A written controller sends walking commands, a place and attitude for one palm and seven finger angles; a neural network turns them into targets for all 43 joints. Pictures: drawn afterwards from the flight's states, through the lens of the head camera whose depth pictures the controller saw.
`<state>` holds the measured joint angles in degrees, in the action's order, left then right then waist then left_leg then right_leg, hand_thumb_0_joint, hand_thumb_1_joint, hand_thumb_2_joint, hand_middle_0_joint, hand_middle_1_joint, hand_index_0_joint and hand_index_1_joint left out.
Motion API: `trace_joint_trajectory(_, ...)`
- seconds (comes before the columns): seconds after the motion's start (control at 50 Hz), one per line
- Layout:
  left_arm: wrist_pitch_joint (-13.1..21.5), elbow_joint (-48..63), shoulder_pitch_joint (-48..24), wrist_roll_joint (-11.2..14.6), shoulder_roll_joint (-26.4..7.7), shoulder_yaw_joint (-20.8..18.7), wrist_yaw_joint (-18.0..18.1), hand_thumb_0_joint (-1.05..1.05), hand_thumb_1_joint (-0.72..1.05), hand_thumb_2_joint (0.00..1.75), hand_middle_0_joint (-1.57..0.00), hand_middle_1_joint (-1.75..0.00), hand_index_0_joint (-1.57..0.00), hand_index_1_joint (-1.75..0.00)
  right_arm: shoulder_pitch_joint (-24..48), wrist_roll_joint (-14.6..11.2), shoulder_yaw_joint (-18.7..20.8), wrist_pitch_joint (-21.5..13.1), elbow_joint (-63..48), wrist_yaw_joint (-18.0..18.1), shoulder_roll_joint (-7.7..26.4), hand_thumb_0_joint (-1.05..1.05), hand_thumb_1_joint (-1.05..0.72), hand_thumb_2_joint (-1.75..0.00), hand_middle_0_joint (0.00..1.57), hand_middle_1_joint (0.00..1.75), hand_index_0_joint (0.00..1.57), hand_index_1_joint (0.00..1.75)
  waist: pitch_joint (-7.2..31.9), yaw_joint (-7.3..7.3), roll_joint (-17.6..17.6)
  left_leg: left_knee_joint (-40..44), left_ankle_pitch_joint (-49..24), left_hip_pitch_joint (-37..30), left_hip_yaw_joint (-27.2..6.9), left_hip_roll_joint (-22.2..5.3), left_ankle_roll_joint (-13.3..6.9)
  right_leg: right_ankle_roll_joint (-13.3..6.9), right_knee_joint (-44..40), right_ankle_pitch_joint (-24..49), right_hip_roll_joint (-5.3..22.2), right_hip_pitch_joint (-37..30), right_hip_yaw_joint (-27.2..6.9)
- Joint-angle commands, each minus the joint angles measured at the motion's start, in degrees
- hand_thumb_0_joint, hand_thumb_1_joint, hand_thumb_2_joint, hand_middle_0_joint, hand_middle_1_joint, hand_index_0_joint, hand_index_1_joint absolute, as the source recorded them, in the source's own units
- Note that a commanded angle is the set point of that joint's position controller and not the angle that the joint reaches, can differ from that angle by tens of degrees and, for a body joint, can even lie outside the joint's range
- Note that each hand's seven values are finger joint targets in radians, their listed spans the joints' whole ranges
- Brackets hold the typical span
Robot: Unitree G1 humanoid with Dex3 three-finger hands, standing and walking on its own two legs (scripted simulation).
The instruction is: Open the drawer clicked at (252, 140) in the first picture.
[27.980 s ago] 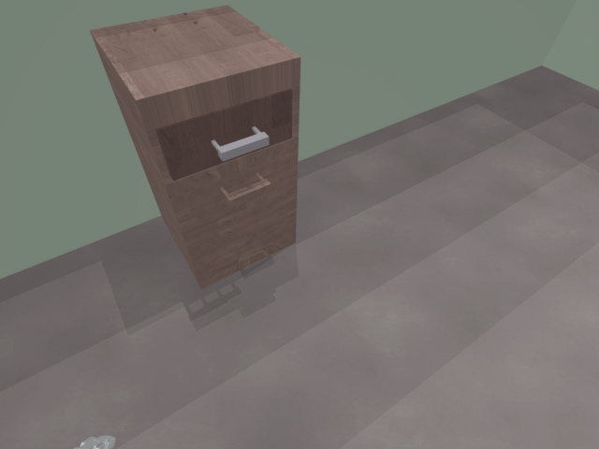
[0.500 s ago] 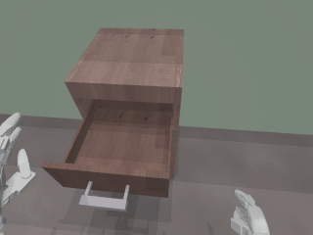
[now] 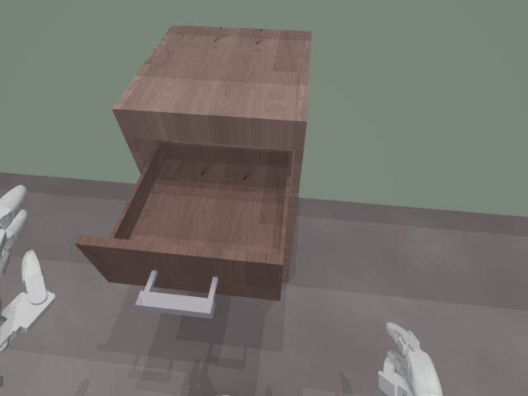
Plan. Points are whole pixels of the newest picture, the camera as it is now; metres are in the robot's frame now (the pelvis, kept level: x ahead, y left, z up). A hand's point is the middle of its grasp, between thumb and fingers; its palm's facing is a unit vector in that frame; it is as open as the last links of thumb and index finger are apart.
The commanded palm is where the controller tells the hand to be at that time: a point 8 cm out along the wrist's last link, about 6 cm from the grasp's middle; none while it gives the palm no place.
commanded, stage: step back with the hand held close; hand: left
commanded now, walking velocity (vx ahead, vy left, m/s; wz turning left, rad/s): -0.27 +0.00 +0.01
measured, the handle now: (179, 291) +0.32 +0.19 -0.12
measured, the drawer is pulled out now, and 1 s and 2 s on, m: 0.30 0.30 0.30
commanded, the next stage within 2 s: stop stepping back and stand still in 0.72 s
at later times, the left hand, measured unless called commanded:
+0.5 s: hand out of the picture +0.12 +0.24 +0.17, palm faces +0.36 -0.82 -0.45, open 7.4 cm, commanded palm +0.05 +0.29 +0.19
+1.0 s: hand out of the picture +0.04 +0.19 +0.16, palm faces +0.21 -0.81 -0.54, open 7.4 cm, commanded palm -0.02 +0.24 +0.19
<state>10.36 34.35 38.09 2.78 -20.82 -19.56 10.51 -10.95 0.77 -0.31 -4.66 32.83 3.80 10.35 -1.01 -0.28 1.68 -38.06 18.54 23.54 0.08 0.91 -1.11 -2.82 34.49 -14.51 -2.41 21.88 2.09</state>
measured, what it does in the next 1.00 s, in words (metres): walks backwards: right foot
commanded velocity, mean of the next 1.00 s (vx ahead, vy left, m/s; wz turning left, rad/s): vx -0.27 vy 0.03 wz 0.00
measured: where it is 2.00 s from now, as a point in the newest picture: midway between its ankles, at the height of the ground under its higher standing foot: outside the picture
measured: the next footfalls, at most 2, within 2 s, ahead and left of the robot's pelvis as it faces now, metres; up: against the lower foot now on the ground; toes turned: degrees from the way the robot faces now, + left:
right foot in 0.76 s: -0.14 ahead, -0.12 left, +0.00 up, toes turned -2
left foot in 1.08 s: -0.16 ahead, +0.10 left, +0.00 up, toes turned +1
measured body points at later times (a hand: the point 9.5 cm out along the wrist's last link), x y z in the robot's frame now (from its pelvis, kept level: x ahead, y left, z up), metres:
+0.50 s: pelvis -0.07 +0.01 +0.00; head -0.04 +0.02 +0.45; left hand +0.09 +0.28 +0.19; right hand +0.10 -0.23 -0.08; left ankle -0.04 +0.14 -0.72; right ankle +0.04 -0.09 -0.73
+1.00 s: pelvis -0.16 -0.03 +0.02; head -0.13 -0.03 +0.46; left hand +0.02 +0.23 +0.19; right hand -0.02 -0.28 -0.07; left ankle -0.17 +0.10 -0.69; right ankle -0.18 -0.12 -0.73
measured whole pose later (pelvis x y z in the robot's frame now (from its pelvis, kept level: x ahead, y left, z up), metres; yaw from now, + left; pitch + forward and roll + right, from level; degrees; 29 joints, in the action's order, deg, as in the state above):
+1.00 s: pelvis -0.16 -0.03 +0.02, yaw -3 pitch +3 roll +2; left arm 13.3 34.4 43.1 2.0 -24.6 -21.8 8.9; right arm -10.1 -1.2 0.5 -3.0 34.4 2.7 11.4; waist -0.8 2.9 -2.9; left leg -45.0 22.9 23.9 1.1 0.8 0.4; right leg -2.5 28.3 -15.2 -0.4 16.4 -0.3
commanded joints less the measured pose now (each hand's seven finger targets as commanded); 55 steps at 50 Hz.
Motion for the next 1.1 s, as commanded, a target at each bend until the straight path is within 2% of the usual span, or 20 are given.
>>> trace_joint_trajectory(0.0,4.4,11.2,-5.6,0.2,-11.6,-8.1,1.1,0.00,0.90,0.90,-0.20,-0.30,-0.20,-0.30,4.2,-1.1,3.7,-2.8,-8.4,-0.4,7.7,0.00,-0.90,-0.90,0.20,0.30,0.20,0.30,5.7,1.82,-10.6,-13.9,7.7,-2.4,-2.9,-0.7,1.0,-7.8,-21.8,-5.0,21.7,1.3,-26.3)
trace_joint_trajectory(0.06,4.8,9.4,-3.4,-0.4,-11.0,-8.3,0.8,0.00,0.90,0.90,-0.20,-0.30,-0.20,-0.30,5.3,-1.0,2.0,-2.1,-7.8,0.1,6.4,0.00,-0.90,-0.90,0.20,0.30,0.20,0.30,4.4,1.57,-9.5,2.6,4.8,-6.0,-0.6,-1.8,0.0,-3.3,-16.8,2.9,15.6,-2.1,-14.7)
trace_joint_trajectory(0.1,5.4,11.7,-3.6,-0.5,-11.9,-8.7,0.9,0.00,0.90,0.90,-0.20,-0.30,-0.20,-0.30,5.4,-0.7,2.9,-2.2,-7.1,0.5,7.6,0.00,-0.90,-0.90,0.20,0.30,0.20,0.30,4.0,1.47,-1.3,16.3,-2.5,-7.9,-1.1,-4.6,-0.9,0.1,-12.1,3.3,11.2,-4.2,-10.7)
trace_joint_trajectory(0.14,6.4,13.7,-2.6,-0.9,-11.7,-8.5,0.5,0.00,0.90,0.90,-0.20,-0.30,-0.20,-0.30,6.5,-1.0,3.4,-3.2,-8.5,-0.1,8.8,0.00,-0.90,-0.90,0.20,0.30,0.20,0.30,5.9,0.33,7.2,18.0,-11.0,-1.6,-8.1,-13.1,-3.9,3.6,-4.0,4.7,5.3,-9.8,-5.7)
trace_joint_trajectory(0.2,6.4,12.4,-1.2,-0.9,-12.4,-11.3,0.8,0.00,0.90,0.90,-0.20,-0.30,-0.20,-0.30,6.9,-1.6,3.7,-3.8,-9.4,-0.4,8.0,0.00,-0.90,-0.90,0.20,0.30,0.20,0.30,5.6,0.27,10.2,19.8,0.0,11.8,-7.0,-14.1,-3.6,3.2,2.7,0.9,4.3,-15.0,-4.5)
trace_joint_trajectory(0.24,6.6,12.1,-0.3,-0.6,-11.2,-10.7,0.5,0.00,0.90,0.90,-0.20,-0.30,-0.20,-0.30,6.0,-1.7,3.9,-4.2,-9.1,-0.5,8.0,0.00,-0.90,-0.90,0.20,0.30,0.20,0.30,7.3,0.37,4.5,16.0,-3.9,11.4,-5.7,-12.6,-2.9,3.1,2.1,7.1,5.0,-15.8,-5.3)
trace_joint_trajectory(0.28,6.9,11.8,-1.5,-0.5,-11.4,-10.9,0.5,0.00,0.90,0.90,-0.20,-0.30,-0.20,-0.30,5.9,-1.8,4.0,-4.6,-9.3,-0.6,8.2,0.00,-0.90,-0.90,0.20,0.30,0.20,0.30,6.5,0.45,1.9,14.3,7.9,16.1,-4.0,-10.2,-2.8,2.7,0.0,1.6,7.1,-16.2,-9.0)
trace_joint_trajectory(0.34,7.0,11.0,-1.5,-0.5,-11.8,-9.8,1.4,0.00,0.90,0.90,-0.20,-0.30,-0.20,-0.30,3.4,-1.6,4.7,-4.5,-7.9,-1.3,8.0,0.00,-0.90,-0.90,0.20,0.30,0.20,0.30,6.4,1.16,-8.9,0.8,12.6,7.2,-0.9,-2.9,-0.2,-1.5,-19.5,-15.5,15.9,-3.7,-23.0)
trace_joint_trajectory(0.4,6.4,11.7,-2.2,-0.6,-13.0,-10.3,2.1,0.00,0.90,0.90,-0.20,-0.30,-0.20,-0.30,4.2,-0.9,4.3,-2.8,-6.6,-1.6,7.4,0.00,-0.90,-0.90,0.20,0.30,0.20,0.30,9.1,1.26,-12.1,-6.5,8.7,-1.7,-1.0,-1.4,0.5,-4.8,-21.4,-8.8,19.9,-1.4,-21.0)
trace_joint_trajectory(0.44,6.4,12.2,-0.6,-0.7,-11.8,-9.5,1.7,0.00,0.90,0.90,-0.20,-0.30,-0.20,-0.30,3.8,-0.7,3.3,-1.8,-6.3,-1.2,6.8,0.00,-0.90,-0.90,0.20,0.30,0.20,0.30,8.1,1.92,-7.5,7.4,5.4,-5.8,-0.4,-2.3,-0.1,-1.5,-16.3,-5.7,14.9,-0.6,-13.1)
trace_joint_trajectory(0.5,7.7,14.6,-3.3,-1.9,-12.6,-10.8,2.1,0.00,0.90,0.90,-0.20,-0.30,-0.20,-0.30,6.5,-0.2,4.0,-3.3,-7.2,-0.2,8.2,0.00,-0.90,-0.90,0.20,0.30,0.20,0.30,4.4,1.86,16.6,25.4,6.1,11.6,-16.5,-20.2,-7.1,3.8,13.4,-8.2,0.9,-6.9,-1.8)
trace_joint_trajectory(0.54,7.7,13.6,-0.9,-0.2,-10.6,-9.8,1.2,0.00,0.90,0.90,-0.20,-0.30,-0.20,-0.30,4.3,-0.8,5.1,-5.0,-7.0,-0.6,7.2,0.00,-0.90,-0.90,0.20,0.30,0.20,0.30,6.1,1.82,10.1,22.7,-2.9,10.1,-12.1,-20.8,-7.2,3.2,25.2,-13.1,0.1,-5.2,-4.6)
trace_joint_trajectory(0.62,8.3,15.5,-2.4,0.7,-8.0,-6.6,-0.1,0.00,0.90,0.90,-0.20,-0.30,-0.20,-0.30,3.0,0.3,4.7,-6.8,-3.1,-1.6,7.5,0.00,-0.90,-0.90,0.20,0.30,0.20,0.30,6.9,1.05,9.3,15.3,-29.5,-7.3,-8.4,-19.1,-6.8,4.1,13.7,-14.3,1.7,2.1,-2.0)
trace_joint_trajectory(0.74,9.2,15.5,-5.0,1.0,-10.9,-8.8,-2.5,0.00,0.90,0.90,-0.20,-0.30,-0.20,-0.30,6.5,0.0,3.6,-7.4,-2.9,-2.5,8.6,0.00,-0.90,-0.90,0.20,0.30,0.20,0.30,9.3,-0.27,9.2,11.4,-20.9,-8.2,-6.2,-16.4,-3.4,4.1,-10.6,0.5,1.6,-8.8,-0.2)
trace_joint_trajectory(0.78,9.4,14.4,-2.4,1.0,-10.7,-9.3,-3.2,0.00,0.90,0.90,-0.20,-0.30,-0.20,-0.30,5.9,-1.4,4.5,-6.5,-4.8,-3.0,7.6,0.00,-0.90,-0.90,0.20,0.30,0.20,0.30,11.5,0.17,-3.9,2.1,-10.1,-6.7,2.4,-7.7,1.0,2.8,-14.2,14.8,7.4,-8.5,-4.8)
trace_joint_trajectory(0.8,9.2,13.5,0.5,1.1,-13.5,-11.4,-2.8,0.00,0.90,0.90,-0.20,-0.30,-0.20,-0.30,6.4,-2.7,4.9,-6.1,-6.4,-3.2,7.2,0.00,-0.90,-0.90,0.20,0.30,0.20,0.30,13.4,0.50,-14.3,-6.7,0.6,-3.1,4.1,-2.2,2.5,0.3,-17.2,22.0,16.0,-7.7,-15.5)
trace_joint_trajectory(0.82,8.1,10.3,4.7,1.4,-13.1,-11.9,-2.0,0.00,0.90,0.90,-0.20,-0.30,-0.20,-0.30,6.9,-2.8,4.7,-4.2,-6.5,-2.9,6.5,0.00,-0.90,-0.90,0.20,0.30,0.20,0.30,11.4,0.41,-14.2,-16.8,7.4,3.6,-0.2,-0.6,2.3,-3.7,-17.1,24.3,21.4,-8.0,-20.5)
trace_joint_trajectory(0.86,6.2,8.6,7.8,1.2,-11.4,-12.0,-0.4,0.00,0.90,0.90,-0.20,-0.30,-0.20,-0.30,7.1,-2.4,2.6,-1.4,-7.1,-1.9,4.4,0.00,-0.90,-0.90,0.20,0.30,0.20,0.30,12.1,1.85,-7.9,-20.1,7.4,8.6,-3.0,-1.9,2.9,-6.6,-12.2,31.9,20.4,-13.7,-16.6)
trace_joint_trajectory(0.98,6.0,11.0,3.5,-0.4,-11.2,-9.4,1.0,0.00,0.90,0.90,-0.20,-0.30,-0.20,-0.30,6.0,-2.1,2.3,-2.6,-8.0,-0.1,6.2,0.00,-0.90,-0.90,0.20,0.30,0.20,0.30,7.5,2.14,-8.7,6.9,1.0,-4.6,0.8,-1.2,0.2,-2.9,-12.9,20.1,17.2,-14.1,-12.7)
trace_joint_trajectory(1.08,6.1,12.9,5.0,-0.4,-11.8,-9.2,-0.1,0.00,0.90,0.90,-0.20,-0.30,-0.20,-0.30,4.5,-2.7,4.6,-5.3,-7.9,-0.6,9.0,0.00,-0.90,-0.90,0.20,0.30,0.20,0.30,8.6,0.86,3.5,15.7,-27.5,-17.8,-3.4,-10.8,-2.2,3.2,-4.3,15.2,6.8,-12.7,-5.0)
